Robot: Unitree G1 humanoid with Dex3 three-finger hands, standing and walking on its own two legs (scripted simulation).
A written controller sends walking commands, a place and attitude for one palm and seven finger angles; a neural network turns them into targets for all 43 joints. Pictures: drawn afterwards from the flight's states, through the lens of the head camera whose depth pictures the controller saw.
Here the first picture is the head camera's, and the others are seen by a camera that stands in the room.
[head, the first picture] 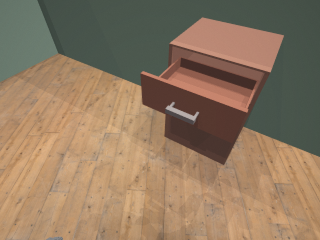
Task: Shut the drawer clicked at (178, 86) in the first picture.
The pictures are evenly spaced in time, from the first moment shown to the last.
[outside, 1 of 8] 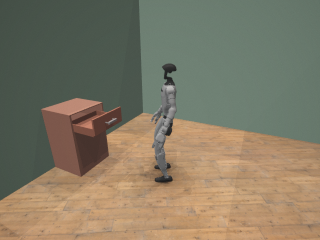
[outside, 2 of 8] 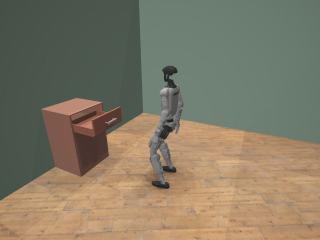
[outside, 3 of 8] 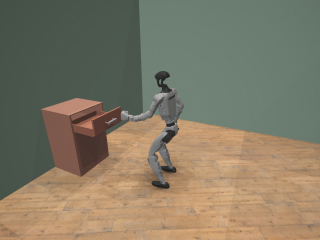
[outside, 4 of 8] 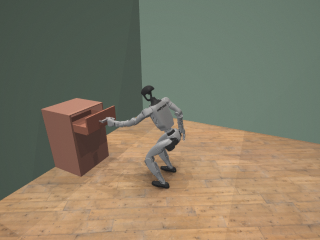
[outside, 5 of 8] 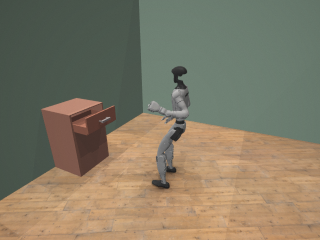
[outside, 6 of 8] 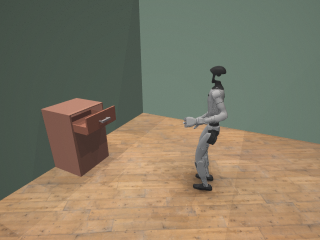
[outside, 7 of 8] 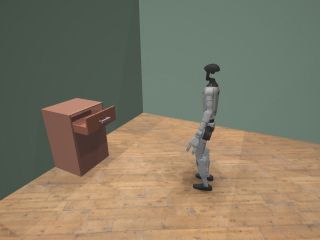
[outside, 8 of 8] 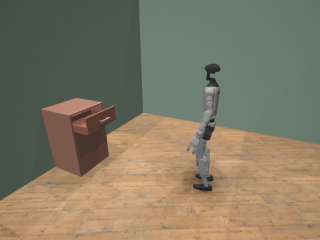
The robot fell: no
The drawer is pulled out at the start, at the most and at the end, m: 0.30 0.30 0.21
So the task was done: no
